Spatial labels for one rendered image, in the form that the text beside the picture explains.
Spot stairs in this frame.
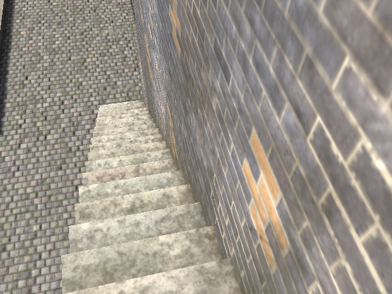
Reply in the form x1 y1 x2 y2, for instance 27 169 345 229
61 100 242 294

